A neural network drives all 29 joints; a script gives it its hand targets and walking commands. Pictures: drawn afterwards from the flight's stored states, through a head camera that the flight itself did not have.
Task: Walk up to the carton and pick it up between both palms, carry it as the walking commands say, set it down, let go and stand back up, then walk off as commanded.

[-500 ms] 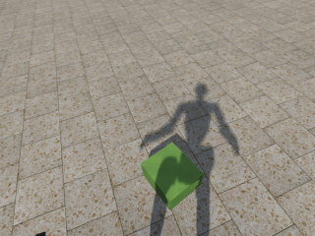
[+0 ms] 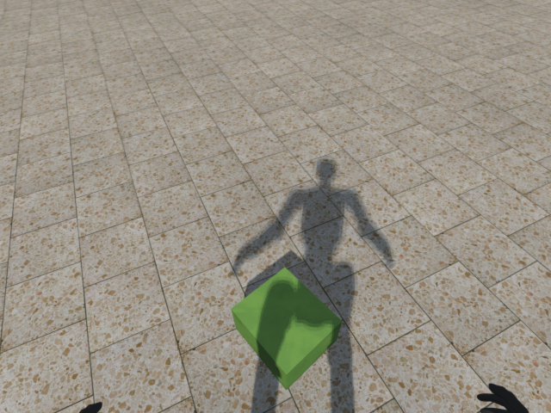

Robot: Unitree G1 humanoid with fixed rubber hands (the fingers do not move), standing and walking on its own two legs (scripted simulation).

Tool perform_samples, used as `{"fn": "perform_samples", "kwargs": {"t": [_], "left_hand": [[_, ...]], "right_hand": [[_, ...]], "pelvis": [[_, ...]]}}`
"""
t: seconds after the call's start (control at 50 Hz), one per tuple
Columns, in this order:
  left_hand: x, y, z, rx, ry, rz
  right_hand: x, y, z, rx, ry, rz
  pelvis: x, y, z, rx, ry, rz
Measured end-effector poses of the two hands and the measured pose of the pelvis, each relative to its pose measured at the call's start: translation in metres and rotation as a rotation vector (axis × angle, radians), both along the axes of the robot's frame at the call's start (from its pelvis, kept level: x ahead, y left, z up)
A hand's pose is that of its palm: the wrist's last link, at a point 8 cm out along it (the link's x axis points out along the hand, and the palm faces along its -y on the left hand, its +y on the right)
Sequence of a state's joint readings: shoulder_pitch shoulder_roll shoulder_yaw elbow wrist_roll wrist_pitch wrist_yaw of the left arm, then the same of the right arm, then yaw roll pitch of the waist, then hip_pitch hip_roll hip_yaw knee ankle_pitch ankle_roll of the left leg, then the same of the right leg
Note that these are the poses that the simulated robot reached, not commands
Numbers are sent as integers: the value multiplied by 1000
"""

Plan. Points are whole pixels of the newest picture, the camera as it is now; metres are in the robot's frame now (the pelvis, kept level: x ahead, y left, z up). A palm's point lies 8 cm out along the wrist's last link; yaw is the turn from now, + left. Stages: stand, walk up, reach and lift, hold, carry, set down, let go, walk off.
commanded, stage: walk up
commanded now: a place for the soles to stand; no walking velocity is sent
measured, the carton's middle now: (285, 325) +0.56 +0.03 -0.68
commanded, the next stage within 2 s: none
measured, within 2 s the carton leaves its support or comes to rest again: neither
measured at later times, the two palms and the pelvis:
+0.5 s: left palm out of the picture +0.10 +0.22 -0.08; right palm out of the picture +0.17 -0.51 -0.06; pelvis +0.05 -0.14 -0.01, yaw +13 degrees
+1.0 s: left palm out of the picture +0.14 +0.09 -0.12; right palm out of the picture +0.41 -0.59 -0.07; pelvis +0.18 -0.28 -0.05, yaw +29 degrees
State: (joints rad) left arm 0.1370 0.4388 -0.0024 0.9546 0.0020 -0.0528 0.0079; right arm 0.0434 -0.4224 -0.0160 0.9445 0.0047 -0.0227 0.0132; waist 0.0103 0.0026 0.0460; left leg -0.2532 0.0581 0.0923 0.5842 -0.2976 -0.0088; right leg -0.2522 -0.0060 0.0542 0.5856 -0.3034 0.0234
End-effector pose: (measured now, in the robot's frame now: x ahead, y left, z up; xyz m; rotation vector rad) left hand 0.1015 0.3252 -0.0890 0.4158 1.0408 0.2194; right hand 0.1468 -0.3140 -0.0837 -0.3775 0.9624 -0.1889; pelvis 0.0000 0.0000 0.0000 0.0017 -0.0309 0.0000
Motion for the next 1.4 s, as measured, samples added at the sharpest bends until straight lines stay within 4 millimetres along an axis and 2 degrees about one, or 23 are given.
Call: {"fn": "perform_samples", "kwargs": {"t": [0.06,0.1,0.18,0.22,0.28,0.32,0.38,0.42,0.48,0.56,0.6,0.64,0.7,0.84,0.9,0.94,0.98,1.02,1.12,1.22,1.3,1.4], "left_hand": [[2,0,4,-3,11,-3],[13,3,11,-6,-23,-10],[34,0,26,-10,-105,-16],[39,-8,28,-17,-109,-21],[47,-27,25,-25,-107,-23],[53,-44,23,-25,-117,-21],[53,-69,15,-6,-138,3],[37,-86,9,-12,-121,48],[5,-105,8,-38,-85,149],[-29,-119,7,-43,-56,255],[-40,-122,2,-40,-39,292],[-44,-125,-9,-30,-23,311],[-36,-140,-18,-44,-6,325],[4,-180,-24,-66,-33,340],[23,-199,-25,-49,-56,366],[33,-212,-27,-20,-76,388],[36,-227,-31,14,-85,412],[33,-244,-30,13,-85,457],[15,-275,-15,26,-64,555],[-13,-285,-4,65,-26,620],[-34,-288,-5,79,7,668],[-36,-301,-3,81,-5,715]], "right_hand": [[-10,-4,-1,-2,22,-15],[-27,-17,1,-42,48,-18],[-81,-64,14,-164,185,-47],[-99,-90,24,-220,233,-53],[-109,-130,36,-291,269,-48],[-106,-158,39,-327,279,-36],[-81,-195,31,-365,276,8],[-52,-203,25,-360,246,32],[2,-195,23,-320,181,111],[67,-178,26,-276,115,221],[95,-171,29,-275,75,268],[117,-173,29,-307,33,305],[137,-185,36,-331,9,300],[184,-226,50,-376,22,365],[210,-250,43,-387,37,398],[232,-267,32,-388,45,423],[254,-277,16,-382,48,439],[276,-275,4,-351,38,452],[317,-245,-12,-229,37,555],[340,-213,-19,-150,63,636],[357,-190,-18,-123,33,695],[376,-174,-13,-92,-2,725]], "pelvis": [[0,-1,3,3,3,2],[0,-6,2,5,14,27],[3,-26,4,10,26,70],[5,-39,4,8,29,86],[11,-62,0,4,32,111],[16,-80,-6,3,36,126],[26,-110,-19,-3,39,147],[32,-123,-20,-6,34,177],[43,-135,-11,-9,24,221],[63,-146,-6,-8,18,271],[75,-149,-9,-10,18,290],[85,-153,-18,-10,19,308],[100,-166,-20,5,13,332],[140,-209,-20,-10,8,403],[157,-234,-27,-24,10,439],[169,-253,-37,-30,11,465],[179,-270,-46,-27,10,492],[185,-281,-46,-16,6,522],[200,-295,-35,5,7,576],[210,-300,-28,11,18,627],[212,-299,-29,16,23,664],[218,-305,-25,-11,13,707]]}}
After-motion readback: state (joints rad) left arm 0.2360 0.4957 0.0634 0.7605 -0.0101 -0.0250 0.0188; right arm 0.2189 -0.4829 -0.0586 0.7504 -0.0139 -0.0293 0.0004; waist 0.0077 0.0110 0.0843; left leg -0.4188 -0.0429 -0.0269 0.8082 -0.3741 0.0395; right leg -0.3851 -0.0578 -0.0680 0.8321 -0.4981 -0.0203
